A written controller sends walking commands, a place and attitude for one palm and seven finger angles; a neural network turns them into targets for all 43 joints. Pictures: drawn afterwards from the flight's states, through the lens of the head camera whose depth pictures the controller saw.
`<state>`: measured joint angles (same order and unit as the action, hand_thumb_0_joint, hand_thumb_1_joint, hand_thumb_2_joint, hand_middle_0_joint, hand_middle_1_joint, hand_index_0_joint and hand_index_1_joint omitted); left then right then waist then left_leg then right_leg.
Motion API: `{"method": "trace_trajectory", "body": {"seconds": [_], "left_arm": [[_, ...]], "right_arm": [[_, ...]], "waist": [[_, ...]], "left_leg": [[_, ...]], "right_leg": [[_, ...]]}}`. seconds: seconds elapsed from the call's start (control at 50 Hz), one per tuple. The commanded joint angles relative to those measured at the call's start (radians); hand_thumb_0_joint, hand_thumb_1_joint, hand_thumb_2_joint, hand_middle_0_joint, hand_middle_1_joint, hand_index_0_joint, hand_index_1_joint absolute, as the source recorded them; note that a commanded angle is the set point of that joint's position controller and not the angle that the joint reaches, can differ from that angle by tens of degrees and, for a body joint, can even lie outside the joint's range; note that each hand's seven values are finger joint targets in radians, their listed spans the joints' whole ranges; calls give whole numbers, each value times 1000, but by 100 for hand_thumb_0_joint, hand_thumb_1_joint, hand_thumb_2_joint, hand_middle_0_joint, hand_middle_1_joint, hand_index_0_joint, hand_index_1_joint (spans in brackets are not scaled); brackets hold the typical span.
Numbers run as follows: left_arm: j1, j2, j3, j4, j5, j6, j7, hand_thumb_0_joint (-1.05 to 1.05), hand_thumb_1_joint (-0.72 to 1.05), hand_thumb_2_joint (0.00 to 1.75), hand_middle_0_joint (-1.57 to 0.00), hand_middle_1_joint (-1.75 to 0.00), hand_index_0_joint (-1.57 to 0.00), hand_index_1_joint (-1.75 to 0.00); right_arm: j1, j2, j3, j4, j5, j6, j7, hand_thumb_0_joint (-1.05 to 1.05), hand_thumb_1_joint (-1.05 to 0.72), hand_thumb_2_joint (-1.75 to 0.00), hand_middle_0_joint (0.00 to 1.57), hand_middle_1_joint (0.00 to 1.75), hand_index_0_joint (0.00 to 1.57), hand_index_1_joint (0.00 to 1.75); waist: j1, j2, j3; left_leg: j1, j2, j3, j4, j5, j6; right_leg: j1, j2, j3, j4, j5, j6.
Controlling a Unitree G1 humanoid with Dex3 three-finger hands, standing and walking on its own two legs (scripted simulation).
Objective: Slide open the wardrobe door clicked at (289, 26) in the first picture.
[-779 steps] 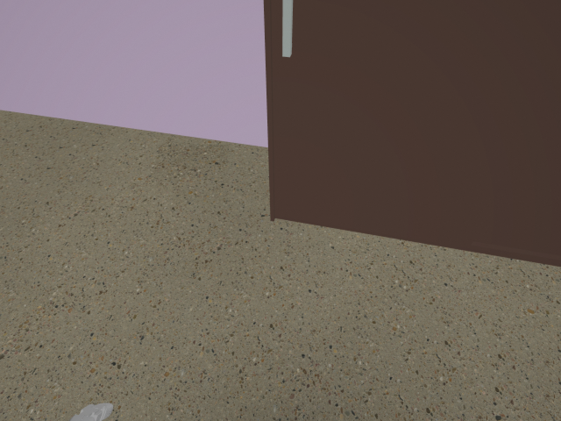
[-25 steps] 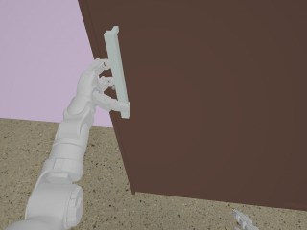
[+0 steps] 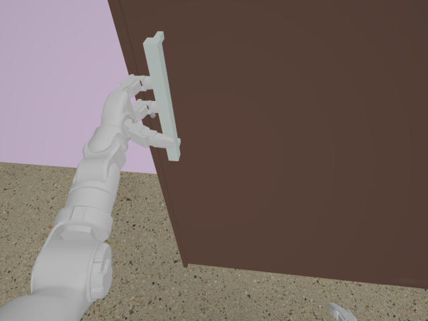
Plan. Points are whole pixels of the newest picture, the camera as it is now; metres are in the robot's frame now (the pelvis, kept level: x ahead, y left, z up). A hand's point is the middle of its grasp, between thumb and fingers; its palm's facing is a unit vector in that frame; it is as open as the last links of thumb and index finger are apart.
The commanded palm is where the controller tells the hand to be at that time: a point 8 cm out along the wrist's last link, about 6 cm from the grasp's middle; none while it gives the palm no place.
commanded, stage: slide the fingers in behind the handle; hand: left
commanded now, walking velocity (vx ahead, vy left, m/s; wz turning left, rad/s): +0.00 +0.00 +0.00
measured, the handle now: (168, 104) +0.48 +0.11 +0.18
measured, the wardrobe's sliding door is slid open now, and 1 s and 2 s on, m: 0.00 0.00 0.00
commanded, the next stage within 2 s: grip the handle and tug to test in 1.58 s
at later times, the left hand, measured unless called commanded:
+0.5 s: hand (158, 118) +0.42 +0.12 +0.19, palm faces -0.07 -1.00 +0.02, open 14.0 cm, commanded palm +0.40 +0.16 +0.19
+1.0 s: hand (172, 120) +0.42 +0.09 +0.18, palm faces -0.07 -1.00 +0.01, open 14.0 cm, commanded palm +0.39 +0.14 +0.19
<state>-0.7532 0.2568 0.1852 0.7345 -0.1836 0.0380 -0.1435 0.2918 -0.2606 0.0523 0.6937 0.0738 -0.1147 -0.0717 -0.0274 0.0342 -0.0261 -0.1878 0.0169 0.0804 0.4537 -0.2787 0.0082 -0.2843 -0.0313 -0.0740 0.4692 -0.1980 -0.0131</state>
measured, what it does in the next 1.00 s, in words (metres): stands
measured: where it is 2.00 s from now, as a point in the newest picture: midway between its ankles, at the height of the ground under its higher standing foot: outside the picture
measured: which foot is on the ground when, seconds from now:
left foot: down 0.00-1.00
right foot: down 0.00-1.00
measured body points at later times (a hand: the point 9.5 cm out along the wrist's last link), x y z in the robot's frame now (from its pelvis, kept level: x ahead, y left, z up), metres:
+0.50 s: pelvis +0.01 +0.00 +0.00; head +0.00 -0.01 +0.45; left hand +0.42 +0.17 +0.19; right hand +0.15 -0.23 -0.10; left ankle -0.02 +0.11 -0.74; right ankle +0.03 -0.11 -0.74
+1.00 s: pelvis +0.01 +0.00 +0.00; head +0.00 -0.02 +0.45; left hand +0.42 +0.14 +0.19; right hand +0.16 -0.23 -0.10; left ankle -0.02 +0.11 -0.74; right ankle +0.03 -0.11 -0.74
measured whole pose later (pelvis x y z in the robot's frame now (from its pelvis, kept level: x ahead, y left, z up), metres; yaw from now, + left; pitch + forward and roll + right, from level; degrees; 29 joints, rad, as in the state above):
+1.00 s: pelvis +0.01 +0.00 +0.00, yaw +0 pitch -1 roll +0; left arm -0.64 0.15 0.10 0.47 -0.17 0.18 -0.03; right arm 0.23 -0.23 0.06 0.66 0.07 -0.06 -0.07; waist -0.01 0.04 -0.02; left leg -0.14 0.02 0.08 0.44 -0.29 0.00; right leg -0.23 -0.02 -0.08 0.46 -0.21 -0.01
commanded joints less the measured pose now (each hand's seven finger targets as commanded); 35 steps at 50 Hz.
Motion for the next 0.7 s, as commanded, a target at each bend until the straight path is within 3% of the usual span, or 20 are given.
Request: {"method": "trace_trajectory", "body": {"seconds": [0.0, 0.06, 0.1, 0.14, 0.16, 0.2, 0.26, 0.3, 0.34, 0.38, 0.4, 0.46, 0.5, 0.52, 0.58, 0.64, 0.68], "left_arm": [[-445, 217, 73, -216, -14, -70, 1, 0, -50, 30, -30, -120, -30, -120], [-480, 163, 20, -308, -8, -72, 1, 0, -50, 30, -30, -120, -30, -120], [-435, 178, 45, -313, -11, -65, 10, 0, -50, 30, -30, -120, -30, -120], [-431, 157, 31, -380, -14, -61, 12, 0, -50, 30, -30, -120, -30, -120], [-423, 123, 6, -371, -16, -51, 11, 0, -50, 30, -30, -120, -30, -120], [-405, 135, 15, -336, -16, -29, 20, 0, -50, 30, -30, -120, -30, -120], [-438, 118, -2, -350, -8, -10, 33, 0, -50, 30, -30, -120, -30, -120], [-448, 127, 5, -363, -4, -8, 43, 0, -50, 30, -30, -120, -30, -120], [-446, 114, 2, -405, -8, -10, 45, 0, -50, 30, -30, -120, -30, -120], [-429, 121, 12, -393, -9, -6, 47, 0, -50, 30, -30, -120, -30, -120], [-399, 109, 3, -397, -7, -6, 47, 0, -50, 30, -30, -120, -30, -120], [-413, 52, -48, -387, -6, 10, 48, 0, -50, 30, -30, -120, -30, -120], [-408, 62, -36, -392, -2, 19, 59, 0, -50, 30, -30, -120, -30, -120], [-429, 43, -52, -419, -3, 21, 63, 0, -50, 30, -30, -120, -30, -120], [-429, 17, -66, -454, 0, 27, 81, 0, -50, 30, -30, -120, -30, -120], [-386, 31, -41, -461, 0, 35, 98, 0, -50, 30, -30, -120, -30, -120], [-360, 27, -41, -470, 6, 44, 107, 0, -50, 30, -30, -120, -30, -120]], "right_arm": [[-67, -126, -49, -140, 0, -49, -7, 0, -90, -90, 20, 30, 20, 30], [-81, -113, -45, -155, 1, -57, -4, 0, -90, -90, 20, 30, 20, 30], [-82, -116, -49, -156, -2, -58, -3, 0, -90, -90, 20, 30, 20, 30], [-94, -109, -48, -165, -1, -61, -1, 0, -90, -90, 20, 30, 20, 30], [-97, -106, -46, -163, -1, -63, 1, 0, -90, -90, 20, 30, 20, 30], [-95, -114, -46, -154, 0, -57, -2, 0, -90, -90, 20, 30, 20, 30], [-105, -107, -42, -154, 2, -53, -5, 0, -90, -90, 20, 30, 20, 30], [-106, -108, -44, -152, -3, -50, -7, 0, -90, -90, 20, 30, 20, 30], [-109, -102, -43, -160, -6, -52, -3, 0, -90, -90, 20, 30, 20, 30], [-108, -102, -43, -156, -6, -47, -2, 0, -90, -90, 20, 30, 20, 30], [-115, -103, -44, -162, -7, -43, -1, 0, -90, -90, 20, 30, 20, 30], [-119, -97, -42, -158, -2, -36, 1, 0, -90, -90, 20, 30, 20, 30], [-124, -101, -44, -161, -3, -31, 1, 0, -90, -90, 20, 30, 20, 30], [-130, -96, -42, -166, -4, -30, 2, 0, -90, -90, 20, 30, 20, 30], [-131, -88, -42, -163, -7, -27, 5, 0, -90, -90, 20, 30, 20, 30], [-132, -89, -46, -165, -11, -19, 6, 0, -90, -90, 20, 30, 20, 30], [-137, -85, -44, -168, -11, -11, 9, 0, -90, -90, 20, 30, 20, 30]], "waist": [[11, -115, -268], [6, -33, -287], [17, -61, -296], [18, -37, -318], [14, -41, -299], [13, -88, -256], [6, -61, -239], [7, -70, -265], [13, -41, -317], [14, -65, -313], [19, -62, -311], [2, -61, -269], [12, -70, -273], [9, -35, -285], [9, -45, -307], [19, -103, -321], [24, -93, -311]], "left_leg": [[3, 4, -63, -69, 168, 31], [35, 2, -61, -73, 181, 27], [44, 6, -63, -70, 200, 27], [62, 5, -62, -70, 232, 23], [62, 5, -61, -69, 225, 22], [42, 8, -64, -76, 200, 25], [38, 4, -63, -77, 168, 25], [55, 5, -68, -71, 198, 25], [78, 3, -67, -63, 248, 20], [69, 4, -63, -60, 262, 18], [74, 4, -63, -58, 281, 19], [67, 5, -62, -58, 255, 18], [72, 7, -69, -58, 269, 17], [83, 5, -67, -57, 273, 15], [100, 5, -71, -47, 316, 10], [94, 6, -66, -48, 335, 14], [85, 5, -58, -47, 339, 13]], "right_leg": [[171, 1, 51, -48, 180, -20], [162, 1, 53, -44, 191, -24], [176, 2, 49, -44, 203, -23], [189, 4, 49, -37, 236, -25], [175, 4, 47, -39, 232, -24], [162, 5, 44, -50, 201, -21], [137, 5, 46, -54, 164, -21], [150, 4, 45, -49, 186, -22], [174, 4, 46, -35, 241, -25], [185, 4, 43, -32, 263, -25], [189, 3, 43, -30, 275, -25], [151, 6, 39, -35, 254, -23], [157, 5, 35, -30, 253, -25], [154, 4, 38, -29, 256, -25], [160, 6, 33, -18, 289, -26], [190, 8, 32, -17, 317, -23], [198, 6, 34, -17, 333, -21]]}}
